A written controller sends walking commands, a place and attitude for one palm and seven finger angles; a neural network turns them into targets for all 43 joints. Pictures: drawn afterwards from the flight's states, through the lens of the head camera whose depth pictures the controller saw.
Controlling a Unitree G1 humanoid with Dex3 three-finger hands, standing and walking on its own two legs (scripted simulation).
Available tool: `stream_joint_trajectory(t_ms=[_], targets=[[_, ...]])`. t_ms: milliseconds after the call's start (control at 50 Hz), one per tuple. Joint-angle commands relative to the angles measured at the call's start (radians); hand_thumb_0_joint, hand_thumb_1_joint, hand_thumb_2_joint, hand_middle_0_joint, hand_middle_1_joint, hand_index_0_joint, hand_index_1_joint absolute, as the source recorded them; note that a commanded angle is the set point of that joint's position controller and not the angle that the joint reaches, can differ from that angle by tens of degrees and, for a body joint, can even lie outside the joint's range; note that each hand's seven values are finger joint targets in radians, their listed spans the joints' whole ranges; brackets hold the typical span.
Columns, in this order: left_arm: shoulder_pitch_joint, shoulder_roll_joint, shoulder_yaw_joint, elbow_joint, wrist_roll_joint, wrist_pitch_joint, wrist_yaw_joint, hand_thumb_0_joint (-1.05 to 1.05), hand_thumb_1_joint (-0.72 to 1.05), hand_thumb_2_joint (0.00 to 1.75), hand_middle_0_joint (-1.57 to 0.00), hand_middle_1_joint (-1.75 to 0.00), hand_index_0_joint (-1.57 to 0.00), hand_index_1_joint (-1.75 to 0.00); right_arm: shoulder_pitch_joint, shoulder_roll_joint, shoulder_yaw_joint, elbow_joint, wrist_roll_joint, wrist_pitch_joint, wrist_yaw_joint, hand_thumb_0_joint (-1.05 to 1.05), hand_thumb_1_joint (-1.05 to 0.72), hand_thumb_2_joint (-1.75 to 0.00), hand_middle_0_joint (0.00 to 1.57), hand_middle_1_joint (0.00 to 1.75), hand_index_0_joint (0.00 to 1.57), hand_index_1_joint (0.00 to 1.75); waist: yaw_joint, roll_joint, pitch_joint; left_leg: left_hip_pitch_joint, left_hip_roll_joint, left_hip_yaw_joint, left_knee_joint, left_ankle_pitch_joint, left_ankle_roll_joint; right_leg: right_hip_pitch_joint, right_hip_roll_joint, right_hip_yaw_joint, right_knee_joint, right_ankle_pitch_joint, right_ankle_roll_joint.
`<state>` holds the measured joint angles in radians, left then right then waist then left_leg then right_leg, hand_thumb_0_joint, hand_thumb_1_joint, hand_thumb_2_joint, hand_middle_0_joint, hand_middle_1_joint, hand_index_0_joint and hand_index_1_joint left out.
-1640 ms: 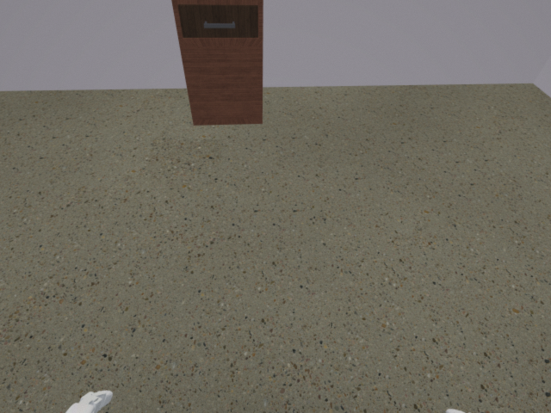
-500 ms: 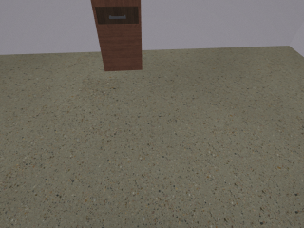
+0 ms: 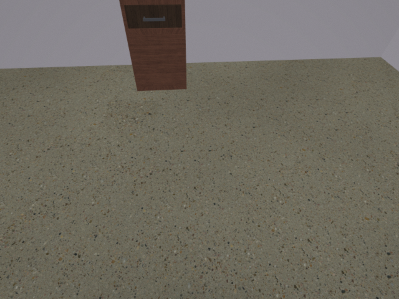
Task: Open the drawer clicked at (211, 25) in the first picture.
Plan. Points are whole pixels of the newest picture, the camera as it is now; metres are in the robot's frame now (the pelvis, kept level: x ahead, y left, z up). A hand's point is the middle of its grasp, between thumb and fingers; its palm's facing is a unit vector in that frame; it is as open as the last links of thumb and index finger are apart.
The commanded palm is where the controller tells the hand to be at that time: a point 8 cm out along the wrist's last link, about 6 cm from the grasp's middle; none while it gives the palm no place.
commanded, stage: look at it before walking up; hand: left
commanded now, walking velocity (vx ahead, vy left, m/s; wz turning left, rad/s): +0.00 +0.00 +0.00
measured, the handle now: (154, 18) +1.84 +0.43 -0.17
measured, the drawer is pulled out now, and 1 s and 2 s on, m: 0.00 0.00 0.00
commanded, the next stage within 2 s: walk to a spot facing it in 0.10 s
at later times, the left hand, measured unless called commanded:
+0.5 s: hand out of the picture +0.03 +0.21 -0.19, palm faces +0.07 -0.98 -0.19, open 7.4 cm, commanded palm none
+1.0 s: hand (145, 209) +0.39 +0.19 -0.19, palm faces +0.02 -0.99 -0.17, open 7.4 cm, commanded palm none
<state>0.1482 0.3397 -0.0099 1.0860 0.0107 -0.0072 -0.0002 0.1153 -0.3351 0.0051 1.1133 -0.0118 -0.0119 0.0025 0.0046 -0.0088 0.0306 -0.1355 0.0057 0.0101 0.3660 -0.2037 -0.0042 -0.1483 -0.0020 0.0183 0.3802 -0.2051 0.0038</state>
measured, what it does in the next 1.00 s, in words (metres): walks ahead: right foot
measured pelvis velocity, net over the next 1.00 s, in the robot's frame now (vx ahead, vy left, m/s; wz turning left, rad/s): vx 0.28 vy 0.02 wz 0.05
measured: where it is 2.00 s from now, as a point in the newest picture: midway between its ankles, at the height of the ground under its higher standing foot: (194, 211)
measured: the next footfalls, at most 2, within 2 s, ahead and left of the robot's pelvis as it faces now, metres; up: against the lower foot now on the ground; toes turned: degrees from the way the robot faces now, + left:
right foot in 0.94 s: +0.40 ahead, -0.05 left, +0.00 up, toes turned -6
left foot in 1.46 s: +0.62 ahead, +0.18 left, +0.00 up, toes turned +14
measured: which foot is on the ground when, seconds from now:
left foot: down 0.00-0.94, up 0.96-1.00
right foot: down 0.00-0.52, up 0.54-0.92, down 0.94-1.00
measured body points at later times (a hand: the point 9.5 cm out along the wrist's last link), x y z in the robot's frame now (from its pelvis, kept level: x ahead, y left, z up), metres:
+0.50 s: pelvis +0.05 +0.02 -0.01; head +0.05 +0.04 +0.44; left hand +0.03 +0.27 -0.18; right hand +0.07 -0.24 -0.16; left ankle +0.02 +0.12 -0.75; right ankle +0.00 -0.12 -0.75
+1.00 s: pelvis +0.28 +0.02 -0.04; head +0.32 +0.02 +0.41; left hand +0.39 +0.24 -0.18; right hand +0.13 -0.17 -0.17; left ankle +0.05 +0.11 -0.68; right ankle +0.36 -0.05 -0.75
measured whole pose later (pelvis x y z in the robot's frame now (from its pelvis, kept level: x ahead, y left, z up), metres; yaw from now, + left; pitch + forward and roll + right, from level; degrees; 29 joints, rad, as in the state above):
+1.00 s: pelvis +0.28 +0.02 -0.04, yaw +3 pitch -1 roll -1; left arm 0.09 0.16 0.04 0.99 0.02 -0.08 -0.01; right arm 0.53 -0.09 -0.02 1.23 0.00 -0.05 -0.03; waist -0.05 0.01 0.09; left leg -0.04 0.02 0.03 0.95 -0.52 0.03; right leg -0.45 0.00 -0.19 0.69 -0.23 -0.11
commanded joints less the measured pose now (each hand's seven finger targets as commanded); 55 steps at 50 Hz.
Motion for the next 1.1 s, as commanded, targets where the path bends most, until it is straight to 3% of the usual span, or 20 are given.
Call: stream_joint_trajectory(t_ms=[0,180,220,300,380,460,480,500,520,600,740,820,880,900,920,940,960,980,1020,1080], targets=[[-0.04,0.205,0.041,-0.059,0.001,-0.02,0.012,0.0,0.9,0.9,-0.2,-0.3,-0.2,-0.3,-0.041,-0.212,-0.04,-0.059,0.006,-0.022,-0.015,0.0,-0.9,-0.9,0.2,0.3,0.2,0.3,-0.005,0.007,-0.063,0.023,0.118,-0.104,-0.059,0.145,0.03,0.006,-0.114,0.093,-0.058,0.144,-0.032],[-0.037,0.208,0.04,-0.06,0.0,-0.021,0.013,0.0,0.9,0.9,-0.2,-0.3,-0.2,-0.3,-0.045,-0.212,-0.04,-0.059,0.006,-0.021,-0.015,0.0,-0.9,-0.9,0.2,0.3,0.2,0.3,-0.003,0.011,-0.06,0.03,0.117,-0.098,-0.059,0.147,0.029,0.005,-0.116,0.094,-0.064,0.152,-0.031],[0.038,0.079,0.013,-0.027,0.0,-0.001,0.017,0.0,0.9,0.9,-0.2,-0.3,-0.2,-0.3,0.023,-0.077,-0.008,-0.029,-0.003,-0.001,-0.008,0.0,-0.9,-0.9,0.2,0.3,0.2,0.3,-0.003,-0.002,-0.071,0.018,0.102,-0.077,-0.039,0.013,0.011,0.004,-0.108,0.086,-0.059,-0.027,-0.013],[0.099,0.106,0.034,-0.031,0.013,0.014,0.0,0.0,0.9,0.9,-0.2,-0.3,-0.2,-0.3,0.06,-0.072,-0.017,-0.039,-0.015,0.013,0.001,0.0,-0.9,-0.9,0.2,0.3,0.2,0.3,0.013,-0.046,0.068,-0.164,0.054,-0.071,0.012,-0.355,0.025,-0.07,-0.112,0.151,-0.096,-0.422,-0.046],[0.196,0.135,0.064,-0.035,0.009,-0.003,0.003,0.0,0.9,0.9,-0.2,-0.3,-0.2,-0.3,0.083,-0.025,-0.024,-0.074,-0.013,0.0,0.001,0.0,-0.9,-0.9,0.2,0.3,0.2,0.3,0.028,-0.16,0.094,-0.296,0.02,0.03,0.277,-0.24,0.019,-0.007,-0.265,0.329,-0.206,-0.501,-0.147],[0.168,0.081,0.069,-0.048,0.008,-0.022,0.005,0.0,0.9,0.9,-0.2,-0.3,-0.2,-0.3,0.195,0.016,-0.031,-0.059,-0.004,-0.029,0.005,0.0,-0.9,-0.9,0.2,0.3,0.2,0.3,-0.033,-0.074,0.073,-0.104,0.046,0.044,0.126,-0.169,0.032,-0.1,-0.224,0.167,-0.05,-0.24,-0.138],[0.15,0.041,0.063,-0.057,0.006,-0.02,0.002,0.0,0.9,0.9,-0.2,-0.3,-0.2,-0.3,0.283,0.007,-0.036,-0.03,-0.003,-0.036,0.0,0.0,-0.9,-0.9,0.2,0.3,0.2,0.3,-0.066,0.014,0.07,0.03,0.067,-0.022,0.032,-0.153,0.047,-0.2,-0.141,0.073,0.082,-0.202,-0.097],[0.141,-0.028,0.053,-0.075,0.0,-0.02,-0.005,0.0,0.9,0.9,-0.2,-0.3,-0.2,-0.3,0.403,-0.069,-0.059,0.008,-0.015,-0.044,-0.01,0.0,-0.9,-0.9,0.2,0.3,0.2,0.3,-0.105,0.243,0.045,0.172,0.238,-0.285,-0.082,-0.184,0.12,-0.37,-0.023,-0.069,0.374,-0.185,-0.04],[0.058,-0.049,0.044,-0.114,0.01,-0.032,-0.001,0.0,0.9,0.9,-0.2,-0.3,-0.2,-0.3,0.505,-0.094,-0.068,0.041,-0.016,-0.047,-0.018,0.0,-0.9,-0.9,0.2,0.3,0.2,0.3,-0.131,0.316,0.09,0.227,0.365,-0.472,-0.179,-0.071,0.176,-0.542,0.018,-0.1,0.587,-0.357,-0.022],[0.048,-0.07,0.057,-0.086,0.013,-0.041,-0.011,0.0,0.9,0.9,-0.2,-0.3,-0.2,-0.3,0.452,0.024,-0.039,0.024,-0.007,-0.069,-0.038,0.0,-0.9,-0.9,0.2,0.3,0.2,0.3,-0.068,0.071,0.133,0.198,0.326,-0.282,-0.129,0.355,0.195,-0.591,-0.102,-0.031,0.775,-0.196,-0.013],[-0.037,-0.136,0.052,-0.122,0.01,-0.024,-0.03,0.0,0.9,0.9,-0.2,-0.3,-0.2,-0.3,0.503,0.104,-0.029,0.066,-0.001,-0.089,-0.054,0.0,-0.9,-0.9,0.2,0.3,0.2,0.3,-0.049,0.133,0.138,0.182,0.183,-0.049,-0.174,0.52,0.112,-0.558,-0.075,-0.147,0.575,0.009,0.002],[-0.074,-0.144,0.05,-0.139,0.002,-0.034,-0.025,0.0,0.9,0.9,-0.2,-0.3,-0.2,-0.3,0.502,0.077,-0.035,0.084,-0.002,-0.083,-0.055,0.0,-0.9,-0.9,0.2,0.3,0.2,0.3,-0.037,0.147,0.116,0.163,0.198,-0.007,-0.118,0.764,0.132,-0.339,-0.008,-0.203,0.313,0.025,-0.038],[0.116,-0.102,0.068,-0.085,0.012,-0.043,-0.011,0.0,0.9,0.9,-0.2,-0.3,-0.2,-0.3,0.474,0.047,-0.05,0.083,0.002,-0.078,-0.056,0.0,-0.9,-0.9,0.2,0.3,0.2,0.3,0.052,0.15,0.003,0.176,0.205,0.012,0.133,0.957,0.103,-0.102,0.035,-0.203,0.239,0.044,-0.079],[0.253,-0.069,0.083,-0.049,0.017,-0.053,-0.008,0.0,0.9,0.9,-0.2,-0.3,-0.2,-0.3,0.449,0.044,-0.054,0.07,0.005,-0.077,-0.053,0.0,-0.9,-0.9,0.2,0.3,0.2,0.3,0.121,0.122,-0.058,0.073,0.185,0.021,0.321,0.854,0.08,0.107,0.02,-0.176,0.176,0.096,-0.097],[0.394,0.019,0.106,-0.013,0.028,-0.067,0.004,0.0,0.9,0.9,-0.2,-0.3,-0.2,-0.3,0.456,0.079,-0.052,0.054,0.015,-0.079,-0.039,0.0,-0.9,-0.9,0.2,0.3,0.2,0.3,0.17,-0.021,-0.171,-0.155,0.115,0.04,0.642,0.482,0.057,0.366,-0.194,0.066,0.142,0.121,-0.175],[0.444,0.1,0.125,0.002,0.017,-0.067,0.016,0.0,0.9,0.9,-0.2,-0.3,-0.2,-0.3,0.524,0.135,-0.048,0.029,0.023,-0.082,-0.038,0.0,-0.9,-0.9,0.2,0.3,0.2,0.3,0.127,-0.195,-0.299,-0.372,-0.036,0.031,1.038,-0.312,0.025,0.483,-0.493,0.534,0.032,0.204,-0.298],[0.375,0.09,0.126,-0.008,-0.002,-0.06,0.017,0.0,0.9,0.9,-0.2,-0.3,-0.2,-0.3,0.449,0.115,-0.053,0.019,0.022,-0.077,-0.036,0.0,-0.9,-0.9,0.2,0.3,0.2,0.3,0.124,-0.092,-0.216,-0.398,0.023,-0.069,1.119,-0.298,0.061,0.347,-0.481,0.537,-0.072,0.026,-0.314],[0.281,0.047,0.113,-0.021,-0.001,-0.059,0.013,0.0,0.9,0.9,-0.2,-0.3,-0.2,-0.3,0.367,0.134,-0.057,0.008,0.016,-0.072,-0.026,0.0,-0.9,-0.9,0.2,0.3,0.2,0.3,0.097,-0.114,-0.069,-0.433,0.068,-0.057,1.132,-0.214,0.061,0.179,-0.438,0.478,-0.137,-0.118,-0.27],[0.169,-0.064,0.076,-0.039,0.004,-0.069,0.017,0.0,0.9,0.9,-0.2,-0.3,-0.2,-0.3,0.309,0.169,-0.056,-0.013,-0.005,-0.051,-0.019,0.0,-0.9,-0.9,0.2,0.3,0.2,0.3,0.018,0.019,0.081,-0.414,0.128,-0.058,1.036,-0.118,0.052,-0.111,-0.366,0.273,-0.155,-0.079,-0.202],[0.151,-0.107,0.062,-0.036,0.013,-0.082,0.016,0.0,0.9,0.9,-0.2,-0.3,-0.2,-0.3,0.371,0.201,-0.051,-0.001,-0.016,-0.016,-0.011,0.0,-0.9,-0.9,0.2,0.3,0.2,0.3,-0.05,-0.032,0.073,-0.37,0.138,-0.022,0.918,-0.06,0.021,-0.21,-0.278,0.057,-0.181,0.019,-0.149]])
